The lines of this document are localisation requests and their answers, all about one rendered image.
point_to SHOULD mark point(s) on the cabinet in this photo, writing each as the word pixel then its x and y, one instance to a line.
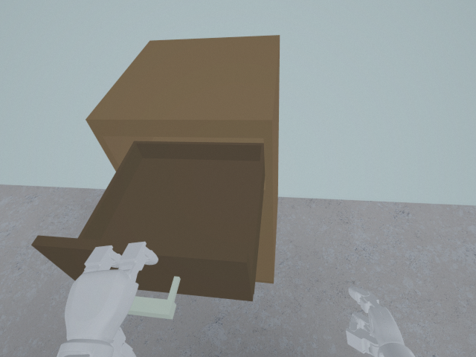
pixel 201 90

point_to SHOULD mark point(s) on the robot left forearm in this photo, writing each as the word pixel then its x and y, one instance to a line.
pixel 85 348

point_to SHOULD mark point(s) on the drawer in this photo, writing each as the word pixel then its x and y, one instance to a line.
pixel 198 207

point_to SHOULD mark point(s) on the left robot hand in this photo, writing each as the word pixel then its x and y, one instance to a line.
pixel 100 298

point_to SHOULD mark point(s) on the handle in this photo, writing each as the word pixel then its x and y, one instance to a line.
pixel 154 307

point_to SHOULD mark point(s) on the right robot hand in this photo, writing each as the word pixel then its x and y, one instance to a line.
pixel 368 334

